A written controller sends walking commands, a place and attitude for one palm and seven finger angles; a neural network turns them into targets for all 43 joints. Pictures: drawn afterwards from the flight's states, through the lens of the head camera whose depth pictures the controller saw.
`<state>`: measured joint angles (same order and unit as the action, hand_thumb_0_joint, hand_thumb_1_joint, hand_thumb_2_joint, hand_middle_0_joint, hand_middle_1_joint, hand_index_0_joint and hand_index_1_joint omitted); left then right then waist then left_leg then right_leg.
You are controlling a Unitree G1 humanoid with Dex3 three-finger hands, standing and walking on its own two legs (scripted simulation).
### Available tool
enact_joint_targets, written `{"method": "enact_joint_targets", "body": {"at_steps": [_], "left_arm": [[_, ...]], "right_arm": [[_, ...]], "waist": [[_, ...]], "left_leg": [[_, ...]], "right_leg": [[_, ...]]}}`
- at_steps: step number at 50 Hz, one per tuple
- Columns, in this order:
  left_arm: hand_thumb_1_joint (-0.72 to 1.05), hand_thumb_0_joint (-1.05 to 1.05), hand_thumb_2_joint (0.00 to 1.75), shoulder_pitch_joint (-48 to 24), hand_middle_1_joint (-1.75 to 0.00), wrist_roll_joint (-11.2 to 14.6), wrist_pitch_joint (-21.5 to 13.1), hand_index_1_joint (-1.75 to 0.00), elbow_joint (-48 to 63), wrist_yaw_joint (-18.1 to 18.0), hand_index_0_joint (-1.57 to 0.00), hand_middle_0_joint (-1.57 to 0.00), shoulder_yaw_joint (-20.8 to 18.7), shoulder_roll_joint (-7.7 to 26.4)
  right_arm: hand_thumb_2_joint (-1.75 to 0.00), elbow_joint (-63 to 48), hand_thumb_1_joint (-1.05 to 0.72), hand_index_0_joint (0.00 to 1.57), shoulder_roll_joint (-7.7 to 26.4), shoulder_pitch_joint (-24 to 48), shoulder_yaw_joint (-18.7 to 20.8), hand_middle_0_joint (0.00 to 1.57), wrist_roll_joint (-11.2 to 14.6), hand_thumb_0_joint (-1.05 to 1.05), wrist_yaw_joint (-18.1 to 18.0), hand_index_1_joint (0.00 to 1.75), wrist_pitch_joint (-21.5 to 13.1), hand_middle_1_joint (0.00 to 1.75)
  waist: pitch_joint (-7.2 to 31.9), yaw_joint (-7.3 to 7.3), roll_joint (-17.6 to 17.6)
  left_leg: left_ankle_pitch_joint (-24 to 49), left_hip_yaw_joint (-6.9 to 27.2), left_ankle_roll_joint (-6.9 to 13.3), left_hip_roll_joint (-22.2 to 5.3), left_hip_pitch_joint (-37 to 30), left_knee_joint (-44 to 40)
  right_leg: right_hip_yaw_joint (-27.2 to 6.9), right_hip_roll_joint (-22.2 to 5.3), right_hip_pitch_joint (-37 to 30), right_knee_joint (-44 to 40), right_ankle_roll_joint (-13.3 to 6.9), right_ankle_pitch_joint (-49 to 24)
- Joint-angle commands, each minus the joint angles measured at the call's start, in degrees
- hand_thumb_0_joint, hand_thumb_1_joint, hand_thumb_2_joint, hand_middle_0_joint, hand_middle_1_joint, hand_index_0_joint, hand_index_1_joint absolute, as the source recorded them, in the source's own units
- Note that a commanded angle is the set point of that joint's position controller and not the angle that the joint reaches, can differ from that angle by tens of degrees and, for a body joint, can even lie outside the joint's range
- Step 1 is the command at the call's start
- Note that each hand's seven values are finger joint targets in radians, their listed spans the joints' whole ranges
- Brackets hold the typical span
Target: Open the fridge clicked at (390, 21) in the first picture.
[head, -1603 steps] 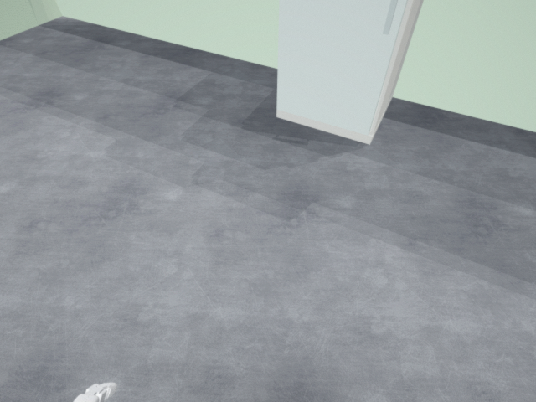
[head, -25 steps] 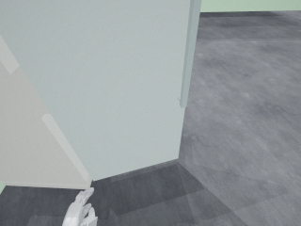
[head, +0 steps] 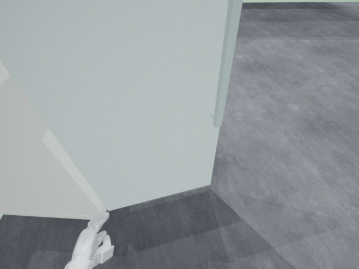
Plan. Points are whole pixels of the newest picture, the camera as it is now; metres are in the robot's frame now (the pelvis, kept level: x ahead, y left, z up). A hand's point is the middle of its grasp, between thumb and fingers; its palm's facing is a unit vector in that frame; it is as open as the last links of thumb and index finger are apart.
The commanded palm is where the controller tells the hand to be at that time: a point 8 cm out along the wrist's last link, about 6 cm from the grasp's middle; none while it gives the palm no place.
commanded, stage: stop stepping back and stand still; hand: right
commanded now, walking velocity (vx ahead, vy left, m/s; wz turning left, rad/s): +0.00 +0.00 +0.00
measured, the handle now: (222, 66) +0.63 -0.09 +0.12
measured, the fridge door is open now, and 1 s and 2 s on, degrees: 71 71 71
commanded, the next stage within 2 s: let the arm hang, fingers relaxed in 0.44 s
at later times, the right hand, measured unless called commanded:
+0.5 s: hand out of the picture +0.18 -0.27 +0.16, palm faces +0.44 +0.79 -0.42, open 7.4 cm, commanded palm +0.12 -0.30 +0.18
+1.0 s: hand out of the picture -0.07 -0.18 -0.18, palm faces +0.06 +0.98 -0.17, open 7.1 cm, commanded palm none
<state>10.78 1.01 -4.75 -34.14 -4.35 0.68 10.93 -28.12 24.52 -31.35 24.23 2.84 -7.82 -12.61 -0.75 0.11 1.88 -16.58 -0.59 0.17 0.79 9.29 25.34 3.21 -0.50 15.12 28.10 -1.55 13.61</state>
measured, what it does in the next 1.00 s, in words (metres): stands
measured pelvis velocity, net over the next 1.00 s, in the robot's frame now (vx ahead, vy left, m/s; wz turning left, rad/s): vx -0.03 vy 0.00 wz -0.05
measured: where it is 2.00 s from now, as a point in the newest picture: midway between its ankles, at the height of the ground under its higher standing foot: outside the picture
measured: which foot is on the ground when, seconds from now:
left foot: down 0.00-1.00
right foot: down 0.00-1.00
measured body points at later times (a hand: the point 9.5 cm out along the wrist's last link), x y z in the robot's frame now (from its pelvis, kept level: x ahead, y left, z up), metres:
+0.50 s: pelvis -0.02 +0.00 +0.00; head -0.02 -0.01 +0.45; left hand +0.14 +0.23 -0.08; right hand +0.15 -0.31 +0.18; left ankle -0.04 +0.12 -0.74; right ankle +0.01 -0.10 -0.74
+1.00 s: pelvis -0.03 +0.00 +0.00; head +0.00 -0.03 +0.45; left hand -0.01 +0.24 -0.14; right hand -0.07 -0.23 -0.17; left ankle -0.04 +0.12 -0.74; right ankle +0.01 -0.10 -0.74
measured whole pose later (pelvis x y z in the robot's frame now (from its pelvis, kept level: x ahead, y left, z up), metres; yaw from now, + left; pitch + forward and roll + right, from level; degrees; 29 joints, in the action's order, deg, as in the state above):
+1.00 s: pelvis -0.03 +0.00 +0.00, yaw -3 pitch +0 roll +2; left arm 16.1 -0.9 2.2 -60.5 -1.0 0.2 10.3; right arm 62.6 11.8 -19.1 0.4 -0.9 -0.9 1.2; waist -4.0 -0.5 1.8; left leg -14.0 -3.6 0.6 0.8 9.7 23.7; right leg 0.3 -0.2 17.0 27.7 -1.5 10.5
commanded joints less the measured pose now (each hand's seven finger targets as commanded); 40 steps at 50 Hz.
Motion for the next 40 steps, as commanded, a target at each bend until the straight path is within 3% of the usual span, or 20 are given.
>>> {"method": "enact_joint_targets", "body": {"at_steps": [1, 4, 11, 12, 14, 21, 26, 27, 28, 29, 31, 32, 34, 37, 40], "left_arm": [[0.90, 0.00, 0.90, -3.54, -0.30, -0.20, -3.08, -0.30, 8.37, -0.89, -0.20, -0.20, -2.63, 7.60], [0.90, 0.00, 0.90, -3.72, -0.30, -0.21, -3.15, -0.30, 8.21, -0.98, -0.20, -0.20, -2.49, 7.70], [0.90, 0.00, 0.90, -4.51, -0.30, -0.61, -3.37, -0.30, 7.71, -1.20, -0.20, -0.20, -2.14, 7.52], [0.90, 0.00, 0.90, -4.82, -0.30, -0.69, -3.47, -0.30, 7.85, -1.37, -0.20, -0.20, -2.40, 7.87], [0.90, 0.00, 0.90, -4.40, -0.30, -0.70, -3.67, -0.30, 7.44, -1.22, -0.20, -0.20, -2.27, 7.57], [0.90, 0.00, 0.90, -4.13, -0.30, -0.86, -4.29, -0.30, 7.24, -1.25, -0.20, -0.20, -2.28, 7.68], [0.90, 0.00, 0.90, -4.09, -0.30, -0.83, -4.27, -0.30, 7.31, -1.23, -0.20, -0.20, -2.45, 7.75], [0.90, 0.00, 0.90, -7.33, -0.30, 0.62, -7.86, -0.30, -5.04, 3.93, -0.20, -0.20, -4.78, 14.42], [0.90, 0.00, 0.90, -2.89, -0.30, 0.39, -3.11, -0.30, -5.41, 4.62, -0.20, -0.20, -5.50, 16.81], [0.90, 0.00, 0.90, -1.54, -0.30, -0.28, -1.20, -0.30, -5.26, 4.64, -0.20, -0.20, -5.37, 15.78], [0.90, 0.00, 0.90, -2.87, -0.30, -1.23, 0.61, -0.30, -4.95, 4.47, -0.20, -0.20, -4.36, 15.43], [0.90, 0.00, 0.90, -2.96, -0.30, -1.72, 1.11, -0.30, -5.52, 4.44, -0.20, -0.20, -4.00, 14.68], [0.90, 0.00, 0.90, -3.07, -0.30, -2.14, 2.31, -0.30, -7.18, 4.42, -0.20, -0.20, -3.60, 13.98], [0.90, 0.00, 0.90, -1.83, -0.30, -2.70, 4.15, -0.30, -10.61, 4.34, -0.20, -0.20, -2.49, 11.16], [0.90, 0.00, 0.90, -0.97, -0.30, -2.65, 4.48, -0.30, -14.66, 3.84, -0.20, -0.20, -1.82, 9.46]], "right_arm": [[-0.90, -10.37, -0.90, 0.20, 8.83, 1.48, 6.41, 0.20, 0.40, 0.00, -1.11, 0.30, -3.05, 0.30], [-0.90, -9.21, -0.90, 0.20, 8.18, 2.22, 5.58, 0.20, 0.38, 0.00, -0.97, 0.30, -2.69, 0.30], [-0.90, -7.97, -0.90, 0.20, 8.13, 4.68, 4.88, 0.20, 0.02, 0.00, -1.05, 0.30, -2.76, 0.30], [-0.90, -8.41, -0.90, 0.20, 9.46, 5.42, 6.01, 0.20, -0.10, 0.00, -1.11, 0.30, -2.90, 0.30], [-0.90, -7.98, -0.90, 0.20, 8.01, 5.96, 4.60, 0.20, -0.20, 0.00, -1.05, 0.30, -3.02, 0.30], [-0.90, -8.64, -0.90, 0.20, 8.24, 5.63, 4.76, 0.20, -0.49, 0.00, -1.24, 0.30, -3.13, 0.30], [-0.90, -7.68, -0.90, 0.20, 8.40, 4.25, 5.32, 0.20, -0.29, 0.00, -1.18, 0.30, -3.08, 0.30], [-0.90, 35.51, -0.90, 0.20, -2.35, 6.44, -19.87, 0.20, -3.14, 0.00, 5.57, 0.30, 3.98, 0.30], [-0.90, 36.27, -0.90, 0.20, -1.26, 8.01, -16.94, 0.20, -3.60, 0.00, 7.51, 0.30, 9.92, 0.30], [-0.90, 37.99, -0.90, 0.20, -1.31, 9.24, -17.19, 0.20, -4.21, 0.00, 7.64, 0.30, 11.28, 0.30], [-0.90, 43.46, -0.90, 0.20, -1.42, 11.68, -18.40, 0.20, -4.41, 0.00, 7.77, 0.30, 11.88, 0.30], [-0.90, 47.01, -0.90, 0.20, -1.18, 12.83, -19.09, 0.20, -4.64, 0.00, 7.73, 0.30, 11.85, 0.30], [-0.90, 54.23, -0.90, 0.20, -0.44, 15.82, -19.93, 0.20, -4.63, 0.00, 7.57, 0.30, 12.05, 0.30], [-0.90, 65.12, -0.90, 0.20, -1.61, 17.97, -21.80, 0.20, -4.49, 0.00, 7.01, 0.30, 12.73, 0.30], [-0.90, 74.02, -0.90, 0.20, -3.28, 17.03, -22.61, 0.20, -4.03, 0.00, 6.86, 0.30, 12.55, 0.30]], "waist": [[8.41, -0.23, -7.70], [7.55, -0.23, -5.48], [3.78, -0.27, -4.70], [3.93, -0.40, -4.28], [3.63, -0.21, -4.59], [4.82, -0.56, -6.99], [5.36, -0.61, -4.97], [1.54, 2.56, -3.37], [5.14, 1.08, -4.77], [6.11, 0.89, -2.95], [4.69, 0.04, 0.95], [5.49, -0.13, 4.03], [4.12, 0.20, 6.86], [2.56, 0.68, 2.63], [2.95, 0.27, -5.81]], "left_leg": [[17.24, 3.18, 0.32, -3.14, -1.42, -1.23], [15.41, 3.57, 0.31, -3.30, -1.30, -2.38], [5.42, 4.74, 0.72, -3.56, 1.52, -6.40], [5.32, 5.17, 0.82, -3.79, 0.97, -7.02], [4.41, 5.39, 1.02, -3.82, 2.11, -7.53], [6.71, 3.64, 0.47, -2.57, 0.63, -5.85], [8.72, 4.05, 0.55, -2.94, -0.21, -6.39], [14.46, -1.17, 1.57, -6.17, 8.90, 2.05], [10.77, 1.83, 1.52, -8.09, 8.15, 0.82], [5.60, 0.56, 1.90, -6.56, 7.89, 2.67], [1.49, 0.62, 2.10, -5.07, 6.68, 4.67], [3.22, 1.63, 2.40, -5.30, 5.41, 4.11], [3.91, 4.20, 3.22, -7.09, 5.42, 1.11], [1.27, 5.71, 3.44, -7.57, 6.68, -2.24], [1.96, 5.27, 2.66, -6.28, 3.98, -2.98]], "right_leg": [[-6.55, -5.76, -4.51, -5.03, -0.53, -16.02], [-6.70, -5.54, -3.40, -5.63, -0.53, -12.62], [-7.51, -4.52, -0.61, -8.35, -0.92, 2.10], [-7.67, -4.25, -0.13, -8.14, -0.98, 2.12], [-7.29, -3.96, -1.14, -7.86, -0.79, 2.24], [-7.81, -4.61, -1.87, -9.68, -0.84, 0.57], [-7.24, -4.08, -1.67, -8.46, -0.66, -1.93], [-7.30, -5.91, -0.92, 2.38, -0.05, -18.63], [-7.35, -7.13, -1.67, 1.35, 0.06, -18.84], [-8.77, -7.52, -0.19, 1.18, -1.07, -16.29], [-11.36, -7.75, 4.16, -0.35, -2.94, -12.11], [-11.26, -6.96, 3.96, 0.06, -2.74, -13.32], [-10.26, -5.03, 3.75, 0.50, -2.04, -10.19], [-9.26, -3.61, 1.08, -0.99, -1.12, -6.91], [-9.59, -4.19, -0.16, -4.48, -1.09, -5.95]]}}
